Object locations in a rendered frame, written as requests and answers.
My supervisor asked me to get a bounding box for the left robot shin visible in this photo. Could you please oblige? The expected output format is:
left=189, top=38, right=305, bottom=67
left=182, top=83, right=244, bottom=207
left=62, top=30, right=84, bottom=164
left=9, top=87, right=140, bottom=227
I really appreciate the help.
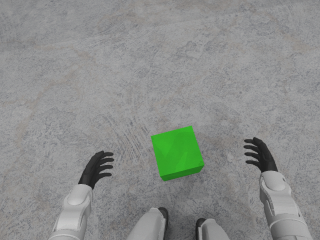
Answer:
left=148, top=208, right=163, bottom=216

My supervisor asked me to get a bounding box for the carton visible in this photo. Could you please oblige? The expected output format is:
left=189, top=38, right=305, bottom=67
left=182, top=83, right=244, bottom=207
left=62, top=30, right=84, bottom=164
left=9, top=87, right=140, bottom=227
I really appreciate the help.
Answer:
left=151, top=125, right=205, bottom=181

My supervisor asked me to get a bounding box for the left robot forearm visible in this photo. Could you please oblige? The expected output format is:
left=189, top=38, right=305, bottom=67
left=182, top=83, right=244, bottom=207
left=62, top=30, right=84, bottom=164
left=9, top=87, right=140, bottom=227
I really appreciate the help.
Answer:
left=48, top=184, right=93, bottom=240

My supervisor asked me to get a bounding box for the robot right hand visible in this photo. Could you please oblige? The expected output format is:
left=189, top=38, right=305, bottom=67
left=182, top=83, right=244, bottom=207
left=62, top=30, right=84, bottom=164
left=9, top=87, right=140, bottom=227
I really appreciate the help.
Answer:
left=243, top=137, right=278, bottom=173

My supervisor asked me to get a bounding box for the robot left hand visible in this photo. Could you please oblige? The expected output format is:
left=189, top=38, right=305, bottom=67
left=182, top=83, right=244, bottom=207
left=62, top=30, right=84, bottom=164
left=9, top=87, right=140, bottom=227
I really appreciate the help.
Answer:
left=78, top=150, right=114, bottom=190

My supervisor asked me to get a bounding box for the left robot thigh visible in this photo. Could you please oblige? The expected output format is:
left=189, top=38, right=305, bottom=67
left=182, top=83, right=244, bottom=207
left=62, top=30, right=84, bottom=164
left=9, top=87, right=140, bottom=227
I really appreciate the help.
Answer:
left=125, top=212, right=166, bottom=240

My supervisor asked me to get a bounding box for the right robot forearm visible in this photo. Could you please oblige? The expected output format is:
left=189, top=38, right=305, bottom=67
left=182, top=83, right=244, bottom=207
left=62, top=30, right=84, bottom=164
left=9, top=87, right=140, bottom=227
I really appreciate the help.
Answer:
left=259, top=170, right=313, bottom=240

